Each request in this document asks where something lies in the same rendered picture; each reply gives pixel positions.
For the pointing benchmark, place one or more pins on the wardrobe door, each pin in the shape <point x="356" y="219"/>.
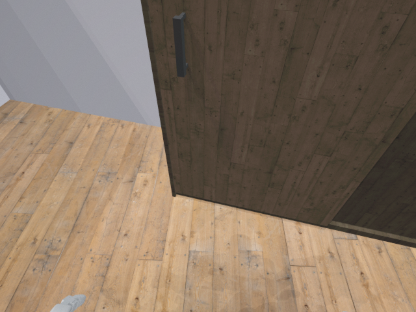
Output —
<point x="386" y="198"/>
<point x="287" y="104"/>

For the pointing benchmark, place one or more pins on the handle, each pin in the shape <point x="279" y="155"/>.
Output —
<point x="179" y="40"/>

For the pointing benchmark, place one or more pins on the robot left hand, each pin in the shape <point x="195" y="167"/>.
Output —
<point x="69" y="303"/>

